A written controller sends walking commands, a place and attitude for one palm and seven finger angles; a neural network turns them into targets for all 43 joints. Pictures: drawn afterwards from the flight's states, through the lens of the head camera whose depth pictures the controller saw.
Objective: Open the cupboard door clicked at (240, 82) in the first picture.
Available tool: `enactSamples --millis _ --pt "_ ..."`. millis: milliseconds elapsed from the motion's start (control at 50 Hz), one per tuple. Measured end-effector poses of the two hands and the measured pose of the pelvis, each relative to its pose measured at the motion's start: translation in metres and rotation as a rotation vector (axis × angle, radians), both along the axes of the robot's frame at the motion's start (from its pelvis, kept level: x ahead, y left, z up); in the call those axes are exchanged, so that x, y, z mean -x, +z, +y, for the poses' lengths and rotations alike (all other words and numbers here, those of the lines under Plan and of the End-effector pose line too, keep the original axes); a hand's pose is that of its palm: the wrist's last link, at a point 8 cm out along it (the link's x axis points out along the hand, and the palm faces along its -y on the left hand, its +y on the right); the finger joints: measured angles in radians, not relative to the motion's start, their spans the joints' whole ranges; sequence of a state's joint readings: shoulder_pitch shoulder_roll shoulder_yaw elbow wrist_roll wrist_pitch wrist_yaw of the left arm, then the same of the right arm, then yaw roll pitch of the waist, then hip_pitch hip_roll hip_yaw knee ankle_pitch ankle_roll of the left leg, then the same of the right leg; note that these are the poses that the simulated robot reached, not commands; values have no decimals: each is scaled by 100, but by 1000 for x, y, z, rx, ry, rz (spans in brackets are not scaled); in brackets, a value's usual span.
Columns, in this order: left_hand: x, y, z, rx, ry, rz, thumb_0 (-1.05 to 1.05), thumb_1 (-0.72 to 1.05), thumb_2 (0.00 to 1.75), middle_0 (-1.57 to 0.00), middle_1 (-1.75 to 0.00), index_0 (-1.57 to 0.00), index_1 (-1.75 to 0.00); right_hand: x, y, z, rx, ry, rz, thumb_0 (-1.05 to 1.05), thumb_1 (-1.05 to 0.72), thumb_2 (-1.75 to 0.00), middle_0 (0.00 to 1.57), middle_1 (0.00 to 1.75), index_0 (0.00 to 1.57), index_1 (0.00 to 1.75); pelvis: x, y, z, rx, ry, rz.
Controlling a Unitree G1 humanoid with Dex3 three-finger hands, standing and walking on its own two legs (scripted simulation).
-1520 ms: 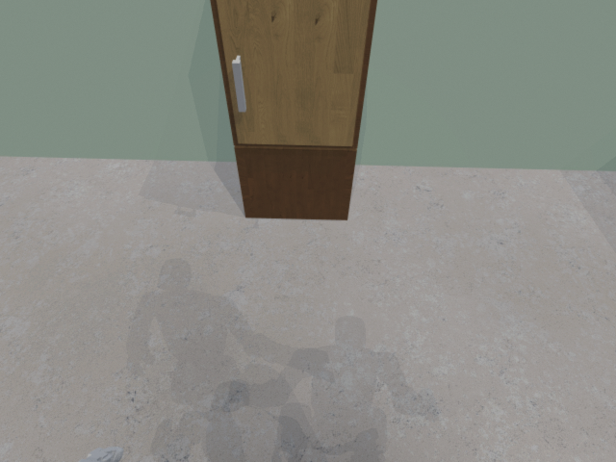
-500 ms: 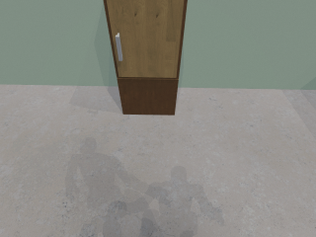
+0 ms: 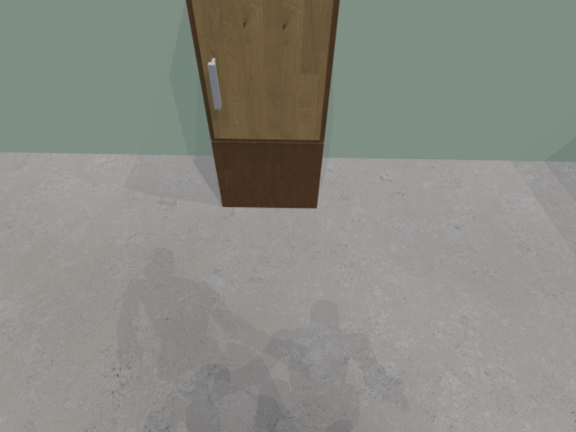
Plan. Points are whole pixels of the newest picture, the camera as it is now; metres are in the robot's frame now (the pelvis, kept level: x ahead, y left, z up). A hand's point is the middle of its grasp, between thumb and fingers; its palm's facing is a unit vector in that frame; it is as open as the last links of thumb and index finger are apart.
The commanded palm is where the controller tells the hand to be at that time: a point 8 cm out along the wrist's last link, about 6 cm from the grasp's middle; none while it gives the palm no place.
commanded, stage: walk to a spot facing it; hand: left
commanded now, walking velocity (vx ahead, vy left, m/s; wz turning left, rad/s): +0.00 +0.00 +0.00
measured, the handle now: (215, 84) +1.18 +0.32 -0.11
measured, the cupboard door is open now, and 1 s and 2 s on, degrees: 0 0 0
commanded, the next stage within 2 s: turn to face it in 0.78 s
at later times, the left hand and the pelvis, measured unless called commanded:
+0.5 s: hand out of the picture +0.05 +0.23 -0.19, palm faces +0.11 -0.98 -0.13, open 7.4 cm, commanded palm none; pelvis +0.09 +0.06 +0.00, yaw +7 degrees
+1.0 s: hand (183, 309) +0.37 +0.24 -0.18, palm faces +0.23 -0.95 -0.19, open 7.3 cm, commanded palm none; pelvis +0.31 +0.05 -0.02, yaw +13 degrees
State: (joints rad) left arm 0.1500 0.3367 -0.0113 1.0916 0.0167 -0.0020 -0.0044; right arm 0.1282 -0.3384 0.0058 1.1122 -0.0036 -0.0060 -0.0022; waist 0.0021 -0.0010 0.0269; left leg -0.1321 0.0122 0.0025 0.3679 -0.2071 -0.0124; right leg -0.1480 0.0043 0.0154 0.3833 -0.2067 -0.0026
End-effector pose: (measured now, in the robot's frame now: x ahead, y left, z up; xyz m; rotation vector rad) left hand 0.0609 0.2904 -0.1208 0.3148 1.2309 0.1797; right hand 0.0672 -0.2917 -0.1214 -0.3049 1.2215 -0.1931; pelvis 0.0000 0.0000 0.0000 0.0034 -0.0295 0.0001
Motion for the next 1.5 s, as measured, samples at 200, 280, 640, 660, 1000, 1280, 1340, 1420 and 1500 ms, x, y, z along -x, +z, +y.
enactSamples --millis 200,280,640,660,1000,1280,1340,1420,1500 --pt "13 -16 -14 60 59 10 0 91 90 -20 -30 -20 -30 8 -12 24 -35 12 68 1 -90 -90 20 30 20 30 -15 -5 6 17 39 16" --pt "37 -31 -19 126 130 56 0 91 90 -20 -30 -20 -30 9 -14 52 -59 25 124 1 -90 -90 20 30 20 30 -31 -8 20 29 85 17" --pt "-83 -31 2 197 195 66 1 93 90 -20 -30 -20 -30 15 -7 157 -166 -98 371 1 -90 -90 20 30 20 30 -144 -1 63 19 145 28" --pt "-100 -31 3 193 187 49 1 93 90 -20 -30 -20 -30 10 -8 158 -169 -106 381 1 -90 -90 20 30 20 30 -153 -2 63 18 145 27" --pt "-290 -26 -9 130 243 -139 -1 93 90 -20 -30 -20 -30 -261 -39 109 -119 49 209 1 -91 -90 19 30 19 29 -314 -16 49 27 226 11" --pt "-264 -44 13 197 316 180 0 92 90 -20 -30 -20 -30 -450 -15 183 -140 176 -94 0 -91 -90 19 30 19 29 -391 -12 88 21 133 5" --pt "-275 -39 12 201 298 196 0 92 90 -20 -30 -20 -30 -454 -16 186 -152 140 -87 0 -92 -90 20 30 20 30 -398 -8 90 16 113 11" --pt "-298 -35 10 187 254 178 0 91 90 -20 -30 -20 -30 -452 -24 174 -161 92 -66 -1 -92 -90 20 30 20 30 -408 -10 87 5 89 14" --pt "-320 -36 6 167 235 137 0 91 90 -20 -30 -20 -30 -441 -37 153 -156 41 -10 -1 -93 -90 20 30 20 30 -424 -16 82 5 86 9"
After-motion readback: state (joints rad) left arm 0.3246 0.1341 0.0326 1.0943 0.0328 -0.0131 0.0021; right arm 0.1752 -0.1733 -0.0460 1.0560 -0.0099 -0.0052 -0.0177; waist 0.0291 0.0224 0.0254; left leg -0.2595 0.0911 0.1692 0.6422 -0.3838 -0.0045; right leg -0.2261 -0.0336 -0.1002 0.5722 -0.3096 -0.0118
